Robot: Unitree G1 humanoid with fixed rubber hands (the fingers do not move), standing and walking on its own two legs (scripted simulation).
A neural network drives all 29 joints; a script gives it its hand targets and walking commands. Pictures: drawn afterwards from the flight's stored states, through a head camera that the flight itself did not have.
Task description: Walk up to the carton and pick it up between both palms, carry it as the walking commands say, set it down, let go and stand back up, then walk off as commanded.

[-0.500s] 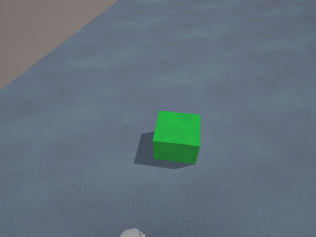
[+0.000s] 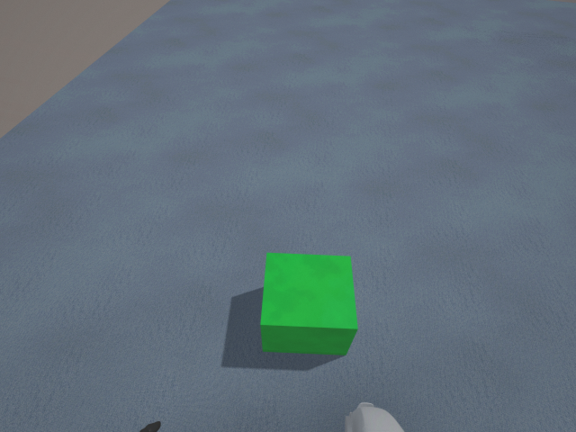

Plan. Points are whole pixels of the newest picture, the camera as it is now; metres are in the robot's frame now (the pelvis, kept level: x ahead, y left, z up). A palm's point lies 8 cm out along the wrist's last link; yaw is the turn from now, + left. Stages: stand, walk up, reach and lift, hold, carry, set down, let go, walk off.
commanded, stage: walk up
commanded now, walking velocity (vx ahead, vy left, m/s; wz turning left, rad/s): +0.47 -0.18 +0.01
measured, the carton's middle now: (306, 304) +0.62 -0.09 -0.67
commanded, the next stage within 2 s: none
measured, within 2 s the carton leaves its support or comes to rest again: neither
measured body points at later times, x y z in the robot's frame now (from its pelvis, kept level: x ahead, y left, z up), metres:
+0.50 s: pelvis +0.18 -0.06 -0.01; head +0.20 -0.05 +0.44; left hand +0.12 +0.16 -0.17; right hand +0.31 -0.30 -0.14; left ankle +0.24 +0.05 -0.73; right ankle +0.19 -0.19 -0.75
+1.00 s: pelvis +0.27 -0.09 -0.02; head +0.30 -0.11 +0.43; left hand +0.35 +0.15 -0.16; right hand +0.25 -0.32 -0.18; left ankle +0.26 +0.04 -0.75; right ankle +0.29 -0.20 -0.75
